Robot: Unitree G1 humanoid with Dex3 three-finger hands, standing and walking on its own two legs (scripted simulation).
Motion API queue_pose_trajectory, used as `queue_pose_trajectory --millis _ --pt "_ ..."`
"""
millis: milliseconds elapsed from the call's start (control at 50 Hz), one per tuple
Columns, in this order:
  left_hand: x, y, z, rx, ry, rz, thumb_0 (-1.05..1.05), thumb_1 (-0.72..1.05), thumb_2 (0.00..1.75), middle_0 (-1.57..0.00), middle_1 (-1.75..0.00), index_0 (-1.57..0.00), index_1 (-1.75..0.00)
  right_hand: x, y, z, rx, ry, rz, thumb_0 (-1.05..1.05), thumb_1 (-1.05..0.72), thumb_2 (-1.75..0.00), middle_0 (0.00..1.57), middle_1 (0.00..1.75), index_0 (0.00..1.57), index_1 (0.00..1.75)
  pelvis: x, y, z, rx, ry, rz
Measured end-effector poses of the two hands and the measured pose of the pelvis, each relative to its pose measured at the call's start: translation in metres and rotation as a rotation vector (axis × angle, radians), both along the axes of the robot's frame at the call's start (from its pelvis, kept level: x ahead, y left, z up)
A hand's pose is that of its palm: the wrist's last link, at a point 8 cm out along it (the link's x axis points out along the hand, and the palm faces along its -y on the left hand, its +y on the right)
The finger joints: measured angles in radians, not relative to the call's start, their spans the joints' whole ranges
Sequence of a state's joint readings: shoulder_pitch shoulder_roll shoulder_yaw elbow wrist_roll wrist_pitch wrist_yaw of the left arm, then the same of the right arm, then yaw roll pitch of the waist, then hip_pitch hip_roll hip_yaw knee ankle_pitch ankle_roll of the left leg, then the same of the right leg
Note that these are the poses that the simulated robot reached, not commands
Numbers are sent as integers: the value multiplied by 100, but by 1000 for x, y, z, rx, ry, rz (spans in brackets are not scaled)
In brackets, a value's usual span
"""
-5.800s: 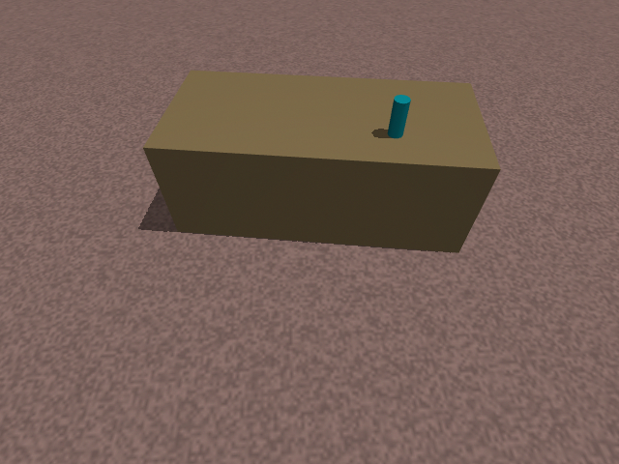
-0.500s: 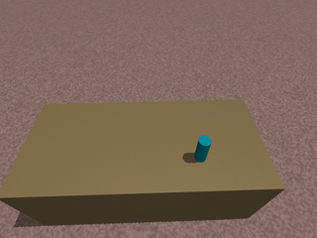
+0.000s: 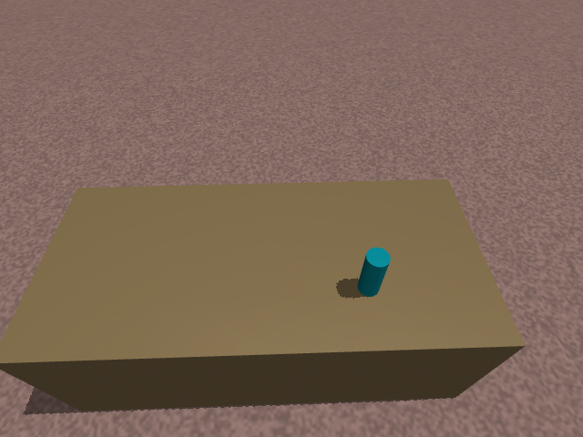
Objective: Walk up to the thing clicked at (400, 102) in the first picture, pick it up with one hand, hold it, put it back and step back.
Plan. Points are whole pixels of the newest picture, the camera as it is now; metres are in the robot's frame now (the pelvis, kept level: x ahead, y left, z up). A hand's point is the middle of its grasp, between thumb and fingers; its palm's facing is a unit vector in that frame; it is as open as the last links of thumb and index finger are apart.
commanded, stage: stand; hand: right
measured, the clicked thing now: (372, 273) +0.51 -0.18 -0.26
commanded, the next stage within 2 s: go down in 0.84 s
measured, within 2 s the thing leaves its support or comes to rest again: neither
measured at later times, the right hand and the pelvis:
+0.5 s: hand out of the picture +0.08 -0.25 -0.16, palm faces -0.03 +0.94 -0.34, open 7.4 cm; pelvis +0.00 +0.00 +0.00, yaw +0 degrees
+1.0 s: hand out of the picture +0.09 -0.25 -0.16, palm faces +0.02 +0.94 -0.33, open 7.6 cm; pelvis +0.00 +0.00 +0.00, yaw -1 degrees
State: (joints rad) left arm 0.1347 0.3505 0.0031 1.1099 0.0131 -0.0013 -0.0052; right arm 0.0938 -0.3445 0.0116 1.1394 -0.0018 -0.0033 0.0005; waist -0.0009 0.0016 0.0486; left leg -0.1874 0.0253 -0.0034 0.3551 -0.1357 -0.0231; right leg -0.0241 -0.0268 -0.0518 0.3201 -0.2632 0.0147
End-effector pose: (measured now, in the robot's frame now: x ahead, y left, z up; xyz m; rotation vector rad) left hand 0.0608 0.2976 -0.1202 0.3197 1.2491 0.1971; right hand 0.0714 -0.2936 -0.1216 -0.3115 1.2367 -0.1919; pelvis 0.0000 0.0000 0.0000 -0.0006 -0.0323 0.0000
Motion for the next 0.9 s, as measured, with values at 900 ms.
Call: queue_pose_trajectory --millis 900 --pt "5 1 0 3 7 -10 0 90 90 -20 -30 -20 -30 4 0 0 -3 5 -3 0 -90 -90 21 30 20 30 6 1 0 2 5 -3"
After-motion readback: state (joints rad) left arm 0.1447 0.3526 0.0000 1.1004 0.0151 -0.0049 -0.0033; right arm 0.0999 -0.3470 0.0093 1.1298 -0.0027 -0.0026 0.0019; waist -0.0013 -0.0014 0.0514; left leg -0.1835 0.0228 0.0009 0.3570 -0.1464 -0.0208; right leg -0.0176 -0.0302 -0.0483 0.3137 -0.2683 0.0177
